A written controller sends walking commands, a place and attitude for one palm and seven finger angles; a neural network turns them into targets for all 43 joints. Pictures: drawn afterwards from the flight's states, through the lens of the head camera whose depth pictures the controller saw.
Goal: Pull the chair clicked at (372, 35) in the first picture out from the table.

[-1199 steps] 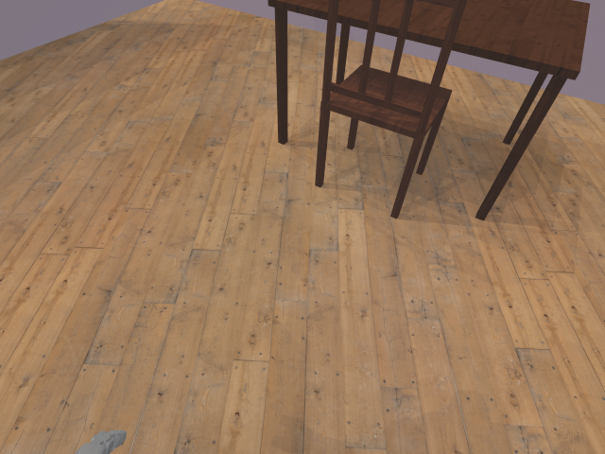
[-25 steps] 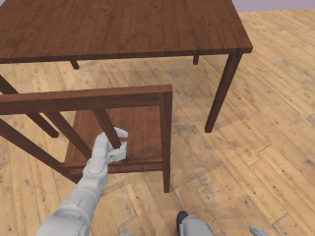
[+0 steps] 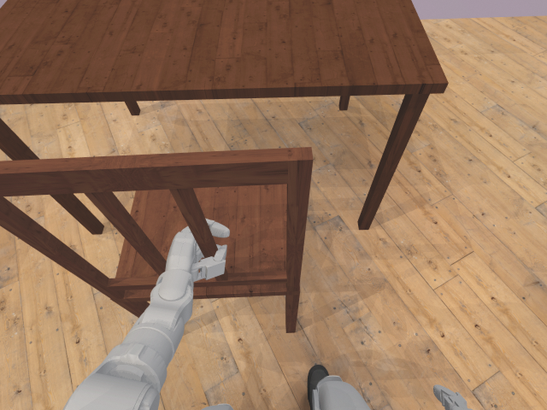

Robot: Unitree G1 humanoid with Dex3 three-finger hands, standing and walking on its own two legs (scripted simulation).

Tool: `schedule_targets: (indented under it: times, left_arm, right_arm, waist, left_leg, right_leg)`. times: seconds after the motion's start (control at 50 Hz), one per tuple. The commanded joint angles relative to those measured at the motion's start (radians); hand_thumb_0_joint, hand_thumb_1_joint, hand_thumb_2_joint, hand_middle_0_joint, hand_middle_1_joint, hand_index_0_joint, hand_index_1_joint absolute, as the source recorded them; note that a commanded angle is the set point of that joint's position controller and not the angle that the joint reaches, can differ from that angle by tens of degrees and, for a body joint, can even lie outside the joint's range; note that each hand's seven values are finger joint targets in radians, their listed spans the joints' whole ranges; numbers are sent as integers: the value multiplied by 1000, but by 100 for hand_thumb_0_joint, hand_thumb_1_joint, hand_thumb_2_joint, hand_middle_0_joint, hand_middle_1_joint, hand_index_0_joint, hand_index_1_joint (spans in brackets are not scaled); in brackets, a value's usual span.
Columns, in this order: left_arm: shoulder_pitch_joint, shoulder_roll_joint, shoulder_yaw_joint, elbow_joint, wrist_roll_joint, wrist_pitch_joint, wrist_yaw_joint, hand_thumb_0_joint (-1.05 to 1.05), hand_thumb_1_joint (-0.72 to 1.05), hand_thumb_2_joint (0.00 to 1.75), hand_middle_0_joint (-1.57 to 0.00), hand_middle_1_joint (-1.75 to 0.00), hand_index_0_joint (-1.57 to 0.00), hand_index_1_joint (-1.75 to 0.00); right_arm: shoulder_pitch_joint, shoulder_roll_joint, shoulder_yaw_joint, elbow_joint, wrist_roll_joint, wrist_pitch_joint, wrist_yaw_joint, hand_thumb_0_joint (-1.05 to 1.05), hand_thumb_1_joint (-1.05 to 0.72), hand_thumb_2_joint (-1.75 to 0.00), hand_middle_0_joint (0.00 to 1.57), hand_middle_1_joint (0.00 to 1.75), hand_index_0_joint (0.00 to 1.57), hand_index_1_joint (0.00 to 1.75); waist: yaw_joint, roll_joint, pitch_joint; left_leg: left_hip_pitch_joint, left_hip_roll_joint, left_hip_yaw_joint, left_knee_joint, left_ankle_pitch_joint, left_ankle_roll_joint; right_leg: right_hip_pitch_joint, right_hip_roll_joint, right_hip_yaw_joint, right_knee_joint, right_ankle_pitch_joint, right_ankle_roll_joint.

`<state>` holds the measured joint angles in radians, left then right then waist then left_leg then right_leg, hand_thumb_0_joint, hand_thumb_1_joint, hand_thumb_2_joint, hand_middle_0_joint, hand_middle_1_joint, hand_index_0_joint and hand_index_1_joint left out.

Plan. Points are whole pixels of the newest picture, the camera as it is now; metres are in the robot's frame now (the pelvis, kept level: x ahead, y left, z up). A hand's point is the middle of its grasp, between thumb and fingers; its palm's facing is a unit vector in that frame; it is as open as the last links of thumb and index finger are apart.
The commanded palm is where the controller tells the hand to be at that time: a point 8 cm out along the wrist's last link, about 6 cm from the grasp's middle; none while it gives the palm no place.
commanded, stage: step backward, pulling the chair out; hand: left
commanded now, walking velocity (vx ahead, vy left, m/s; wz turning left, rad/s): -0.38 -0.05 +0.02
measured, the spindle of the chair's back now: (142, 245) +0.37 +0.23 -0.04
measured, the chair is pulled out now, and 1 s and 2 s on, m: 0.20 0.20 0.21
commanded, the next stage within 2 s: none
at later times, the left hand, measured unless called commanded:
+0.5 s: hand (218, 261) +0.35 +0.10 -0.06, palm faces -0.08 -0.98 -0.19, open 5.4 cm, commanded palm +0.34 +0.16 -0.05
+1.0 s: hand (216, 262) +0.35 +0.10 -0.06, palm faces -0.06 -0.98 -0.19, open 5.5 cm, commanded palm +0.34 +0.16 -0.05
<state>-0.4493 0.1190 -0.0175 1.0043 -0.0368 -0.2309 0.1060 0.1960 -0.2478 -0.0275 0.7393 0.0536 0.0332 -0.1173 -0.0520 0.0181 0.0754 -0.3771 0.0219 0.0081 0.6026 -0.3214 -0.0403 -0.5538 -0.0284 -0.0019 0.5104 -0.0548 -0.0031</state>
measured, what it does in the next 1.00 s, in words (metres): stands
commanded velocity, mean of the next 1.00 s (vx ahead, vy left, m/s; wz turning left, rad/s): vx -0.38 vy -0.03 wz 0.01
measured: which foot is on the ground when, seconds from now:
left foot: down 0.00-1.00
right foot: down 0.00-1.00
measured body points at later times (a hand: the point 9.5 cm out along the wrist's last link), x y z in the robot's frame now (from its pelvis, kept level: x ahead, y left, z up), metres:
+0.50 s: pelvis +0.00 +0.01 +0.00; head +0.08 -0.01 +0.44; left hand +0.35 +0.16 -0.04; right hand +0.09 -0.27 -0.13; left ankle -0.01 +0.15 -0.72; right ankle +0.12 -0.12 -0.72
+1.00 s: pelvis +0.00 +0.00 +0.00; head +0.07 -0.01 +0.44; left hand +0.35 +0.16 -0.04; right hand +0.09 -0.27 -0.13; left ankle -0.01 +0.15 -0.72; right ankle +0.12 -0.12 -0.72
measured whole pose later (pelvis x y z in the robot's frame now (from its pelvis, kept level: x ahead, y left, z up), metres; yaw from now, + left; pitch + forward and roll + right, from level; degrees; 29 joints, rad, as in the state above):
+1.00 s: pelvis +0.00 +0.00 +0.00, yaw +1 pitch +3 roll +2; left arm -0.46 0.13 -0.05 0.96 -0.04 -0.18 0.10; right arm 0.21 -0.26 -0.03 0.70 0.04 0.05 -0.12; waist -0.05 -0.01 0.11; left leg -0.35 0.03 0.04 0.61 -0.32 -0.04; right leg -0.54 -0.06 -0.01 0.56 -0.08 0.00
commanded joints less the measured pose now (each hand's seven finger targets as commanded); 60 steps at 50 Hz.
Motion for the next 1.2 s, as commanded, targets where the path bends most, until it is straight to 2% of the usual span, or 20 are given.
schedule_targets:
  times: [0.0, 0.04, 0.1, 0.28, 0.34, 0.4, 0.42, 0.46, 0.56, 0.7, 0.74, 0.78, 0.84, 0.88, 0.92, 0.96, 1.02, 1.1, 1.14, 1.18]
  left_arm:
    - [-312, 197, 40, -185, 19, -57, 25, 0, 90, 90, -50, -145, -50, -145]
    - [-319, 180, 27, -213, 17, -59, 22, 0, 90, 90, -50, -145, -50, -145]
    - [-327, 196, 37, -228, 18, -58, 23, 0, 90, 90, -50, -145, -50, -145]
    - [-315, 216, 49, -176, 26, -49, 25, 0, 90, 90, -50, -145, -50, -145]
    - [-311, 202, 40, -176, 23, -42, 25, 0, 90, 90, -50, -145, -50, -145]
    - [-306, 185, 25, -193, 17, -42, 22, 0, 90, 90, -50, -145, -50, -145]
    - [-306, 174, 21, -215, 16, -42, 21, 0, 90, 90, -50, -145, -50, -145]
    - [-327, 156, 10, -250, 16, -44, 17, 0, 90, 90, -50, -145, -50, -145]
    - [-334, 162, 13, -255, 16, -43, 13, 0, 90, 90, -50, -145, -50, -145]
    - [-308, 227, 58, -162, 20, -41, 23, 0, 90, 90, -50, -145, -50, -145]
    - [-325, 225, 56, -157, 25, -35, 23, 0, 90, 90, -50, -145, -50, -145]
    - [-332, 214, 54, -161, 26, -31, 22, 0, 90, 90, -50, -145, -50, -145]
    - [-314, 170, 26, -201, 14, -23, 17, 0, 90, 90, -50, -145, -50, -145]
    - [-322, 149, 4, -241, 9, -27, 16, 0, 90, 90, -50, -145, -50, -145]
    - [-322, 140, -1, -254, 11, -20, 17, 0, 90, 90, -50, -145, -50, -145]
    - [-324, 147, 5, -267, 12, -20, 17, 0, 90, 90, -50, -145, -50, -145]
    - [-318, 165, 15, -254, 14, -20, 18, 0, 90, 90, -50, -145, -50, -145]
    - [-311, 213, 43, -192, 17, -15, 22, 0, 90, 90, -50, -145, -50, -145]
    - [-325, 210, 42, -179, 22, -12, 21, 0, 90, 90, -50, -145, -50, -145]
    - [-337, 196, 38, -181, 23, -10, 19, 0, 90, 90, -50, -145, -50, -145]
  right_arm:
    - [34, -138, -40, -95, -6, -29, -19, 0, -90, -90, 20, 30, 20, 30]
    - [23, -130, -34, -112, -8, -25, -18, 0, -90, -90, 20, 30, 20, 30]
    - [25, -133, -40, -116, -9, -21, -21, 0, -90, -90, 20, 30, 20, 30]
    - [62, -117, -44, -88, -2, -21, -7, 0, -90, -90, 20, 30, 20, 30]
    - [49, -129, -39, -91, -6, -20, -10, 0, -90, -90, 20, 30, 20, 30]
    - [20, -144, -36, -107, -8, -17, -18, 0, -90, -90, 20, 30, 20, 30]
    - [16, -135, -33, -118, -9, -15, -16, 0, -90, -90, 20, 30, 20, 30]
    - [5, -127, -32, -135, -13, -11, -15, 0, -90, -90, 20, 30, 20, 30]
    - [26, -124, -36, -135, -14, -10, -12, 0, -90, -90, 20, 30, 20, 30]
    - [80, -120, -47, -78, -6, -29, -7, 0, -90, -90, 20, 30, 20, 30]
    - [73, -120, -44, -72, -4, -30, -1, 0, -90, -90, 20, 30, 20, 30]
    - [58, -118, -36, -73, -7, -31, 0, 0, -90, -90, 20, 30, 20, 30]
    - [29, -144, -34, -103, -13, -20, -9, 0, -90, -90, 20, 30, 20, 30]
    - [4, -134, -33, -137, -8, -15, -8, 0, -90, -90, 20, 30, 20, 30]
    - [2, -132, -27, -142, -13, -11, -10, 0, -90, -90, 20, 30, 20, 30]
    - [6, -128, -31, -148, -15, -6, -7, 0, -90, -90, 20, 30, 20, 30]
    - [32, -126, -37, -139, -13, -5, -9, 0, -90, -90, 20, 30, 20, 30]
    - [80, -125, -44, -96, -8, -15, -6, 0, -90, -90, 20, 30, 20, 30]
    - [73, -118, -37, -87, -7, -17, -2, 0, -90, -90, 20, 30, 20, 30]
    - [59, -118, -30, -84, -9, -18, -3, 0, -90, -90, 20, 30, 20, 30]
  waist:
    - [20, -19, -394]
    - [26, 32, -387]
    - [26, 20, -387]
    - [17, -161, -409]
    - [19, -108, -408]
    - [26, 13, -381]
    - [29, 60, -380]
    - [32, 69, -378]
    - [26, 17, -345]
    - [18, -199, -383]
    - [21, -191, -410]
    - [20, -164, -427]
    - [24, 0, -407]
    - [36, 23, -392]
    - [36, 71, -350]
    - [37, 55, -349]
    - [28, -49, -348]
    - [20, -196, -366]
    - [23, -187, -393]
    - [19, -160, -405]
  left_leg:
    - [60, 102, -59, -139, 103, 47]
    - [25, 129, -64, -148, 166, 46]
    - [10, 128, -57, -123, 169, 37]
    - [78, 16, 3, 5, -69, 24]
    - [93, 52, -32, -80, 5, 36]
    - [59, 119, -77, -166, 110, 54]
    - [38, 143, -82, -180, 155, 57]
    - [9, 165, -82, -161, 223, 49]
    - [-29, 143, -59, -100, 135, 38]
    - [74, 14, -1, 53, -100, 21]
    - [94, 5, -1, 88, -116, 20]
    - [107, 22, -14, 35, -89, 22]
    - [94, 123, -92, -143, 127, 56]
    - [21, 165, -69, -166, 106, 59]
    - [-19, 178, -72, -181, 126, 61]
    - [-36, 171, -52, -137, 128, 50]
    - [-9, 119, -21, -64, 21, 36]
    - [94, 24, 17, 58, -122, 19]
    - [120, 22, 13, 73, -117, 19]
    - [140, 46, -4, -15, -60, 25]
  right_leg:
    - [289, -86, 51, -62, -95, 16]
    - [317, -71, 39, 10, -42, 16]
    - [331, -83, 55, 21, -6, -1]
    - [289, -211, 170, -202, -177, -38]
    - [293, -165, 106, -158, -143, -13]
    - [309, -84, 38, -56, -115, 17]
    - [329, -67, 24, 8, -79, 18]
    - [346, -64, 26, 69, -20, 7]
    - [318, -96, 66, 72, -28, -20]
    - [272, -228, 200, -202, -174, -58]
    - [294, -260, 194, -222, -155, -61]
    - [326, -252, 160, -189, -81, -51]
    - [324, -116, 41, -45, -51, 12]
    - [350, -95, 32, 18, -136, 16]
    - [350, -77, 17, 79, -107, 9]
    - [352, -94, 42, 91, -70, -5]
    - [305, -138, 102, 3, -95, -25]
    - [252, -241, 202, -210, -180, -62]
    - [280, -262, 185, -219, -141, -60]
    - [295, -239, 138, -175, -91, -42]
